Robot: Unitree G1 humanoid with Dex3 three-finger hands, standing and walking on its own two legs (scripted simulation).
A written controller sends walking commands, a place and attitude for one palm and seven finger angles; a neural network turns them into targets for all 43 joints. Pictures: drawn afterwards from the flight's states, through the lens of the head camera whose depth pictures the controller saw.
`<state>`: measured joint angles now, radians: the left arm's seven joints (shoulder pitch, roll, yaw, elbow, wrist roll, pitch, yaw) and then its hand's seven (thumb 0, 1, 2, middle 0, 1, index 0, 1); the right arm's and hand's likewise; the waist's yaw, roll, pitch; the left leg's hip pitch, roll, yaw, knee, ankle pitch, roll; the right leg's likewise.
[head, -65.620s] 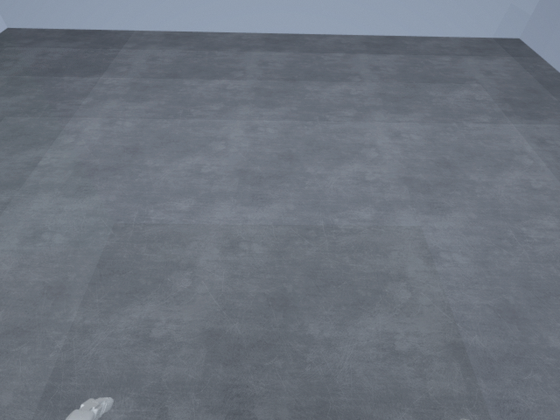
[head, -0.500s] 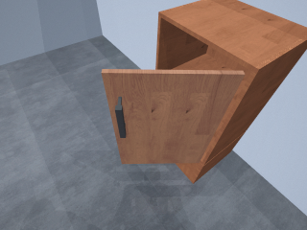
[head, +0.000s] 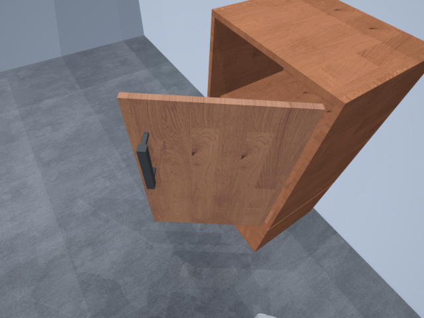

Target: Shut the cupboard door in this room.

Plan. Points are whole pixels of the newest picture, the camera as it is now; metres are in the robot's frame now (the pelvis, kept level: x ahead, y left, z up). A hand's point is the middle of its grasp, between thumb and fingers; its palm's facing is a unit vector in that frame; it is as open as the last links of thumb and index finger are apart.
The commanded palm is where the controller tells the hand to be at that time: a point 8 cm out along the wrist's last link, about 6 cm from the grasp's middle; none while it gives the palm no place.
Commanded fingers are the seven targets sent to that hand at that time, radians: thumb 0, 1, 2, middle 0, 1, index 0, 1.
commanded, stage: come to a stop and stand still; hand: left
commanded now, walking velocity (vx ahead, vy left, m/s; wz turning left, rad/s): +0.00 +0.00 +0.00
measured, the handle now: (148, 162) +0.45 +0.18 -0.04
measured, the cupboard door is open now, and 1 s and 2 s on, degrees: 55 55 55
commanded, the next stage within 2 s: none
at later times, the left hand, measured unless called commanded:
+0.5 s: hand out of the picture +0.02 +0.15 -0.20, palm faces +0.10 -0.98 -0.19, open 7.3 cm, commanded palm none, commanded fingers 0.00 0.90 0.90 -0.20 -0.30 -0.20 -0.30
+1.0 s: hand out of the picture -0.01 +0.19 -0.17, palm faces -0.01 -0.96 -0.27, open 7.4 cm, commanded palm none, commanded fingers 0.00 0.90 0.90 -0.20 -0.30 -0.20 -0.30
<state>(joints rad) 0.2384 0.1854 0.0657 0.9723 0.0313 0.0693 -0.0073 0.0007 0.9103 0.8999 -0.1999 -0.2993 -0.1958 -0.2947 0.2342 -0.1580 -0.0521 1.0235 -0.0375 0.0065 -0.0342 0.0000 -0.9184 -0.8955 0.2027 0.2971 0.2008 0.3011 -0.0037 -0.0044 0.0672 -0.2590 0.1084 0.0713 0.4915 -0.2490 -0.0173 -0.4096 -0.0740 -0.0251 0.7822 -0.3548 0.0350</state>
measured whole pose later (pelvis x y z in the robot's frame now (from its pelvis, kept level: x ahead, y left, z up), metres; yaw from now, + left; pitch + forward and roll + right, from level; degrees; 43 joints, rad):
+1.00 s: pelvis -0.02 +0.01 -0.01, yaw -2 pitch +0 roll +1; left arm 0.32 0.16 0.00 1.02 0.02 0.03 0.04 0.00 0.91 0.90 -0.20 -0.30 -0.20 -0.29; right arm 0.32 -0.21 -0.02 0.99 -0.02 0.00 -0.01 0.00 -0.93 -0.90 0.20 0.30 0.20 0.30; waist 0.00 0.06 0.01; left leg -0.23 -0.11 0.17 0.40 -0.18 0.13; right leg -0.25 -0.06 0.06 0.55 -0.31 -0.02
